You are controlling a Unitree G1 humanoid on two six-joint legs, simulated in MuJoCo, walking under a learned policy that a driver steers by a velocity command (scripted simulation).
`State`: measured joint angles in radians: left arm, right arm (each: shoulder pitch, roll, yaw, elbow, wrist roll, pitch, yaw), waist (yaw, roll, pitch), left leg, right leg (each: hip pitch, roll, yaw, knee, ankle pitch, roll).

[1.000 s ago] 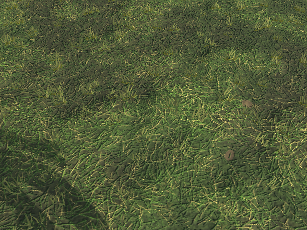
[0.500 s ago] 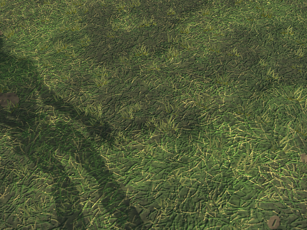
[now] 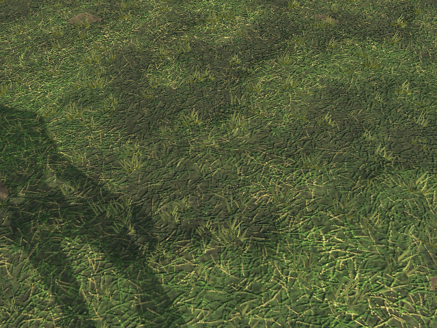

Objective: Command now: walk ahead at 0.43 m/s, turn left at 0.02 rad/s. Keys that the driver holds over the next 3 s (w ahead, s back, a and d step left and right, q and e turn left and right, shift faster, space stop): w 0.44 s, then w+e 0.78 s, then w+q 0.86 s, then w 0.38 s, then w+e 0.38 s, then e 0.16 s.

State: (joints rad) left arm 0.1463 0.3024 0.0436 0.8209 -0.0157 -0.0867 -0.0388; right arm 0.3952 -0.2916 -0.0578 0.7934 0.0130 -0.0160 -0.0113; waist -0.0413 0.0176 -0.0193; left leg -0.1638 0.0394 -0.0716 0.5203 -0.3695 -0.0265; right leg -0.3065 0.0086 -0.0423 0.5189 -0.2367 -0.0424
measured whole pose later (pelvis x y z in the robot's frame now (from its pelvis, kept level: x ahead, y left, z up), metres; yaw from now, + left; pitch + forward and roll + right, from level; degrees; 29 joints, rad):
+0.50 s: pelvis +0.25 +0.03 -0.01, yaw -1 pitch +2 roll +0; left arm 0.41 0.29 0.04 0.94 -0.02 -0.05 0.00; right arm 0.04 -0.26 -0.04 0.66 0.00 -0.09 0.03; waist 0.07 -0.01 0.05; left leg -0.49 -0.01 0.05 0.58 -0.12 0.06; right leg -0.10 0.00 0.05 0.87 -0.48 -0.02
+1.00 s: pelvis +0.52 -0.02 -0.02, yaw -16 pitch +2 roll +2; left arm 0.08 0.26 0.05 0.71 -0.02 -0.03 -0.06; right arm 0.32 -0.29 -0.08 0.89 0.02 -0.04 -0.02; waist -0.05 -0.02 0.04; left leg 0.10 0.04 0.28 0.40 -0.46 -0.04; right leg -0.52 -0.03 -0.06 0.59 -0.12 -0.10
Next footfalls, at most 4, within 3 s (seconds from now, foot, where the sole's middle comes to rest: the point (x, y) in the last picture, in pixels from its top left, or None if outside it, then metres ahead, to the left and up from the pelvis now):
0.44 left None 0.40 0.13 -0.77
1.00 right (272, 283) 0.66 -0.15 -0.77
1.52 left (241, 193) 1.03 -0.08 -0.77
2.00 right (298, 148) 1.26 -0.34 -0.77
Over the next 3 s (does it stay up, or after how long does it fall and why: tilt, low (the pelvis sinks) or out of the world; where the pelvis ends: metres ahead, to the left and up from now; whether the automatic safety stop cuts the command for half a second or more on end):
stays up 1.63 -0.20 -0.01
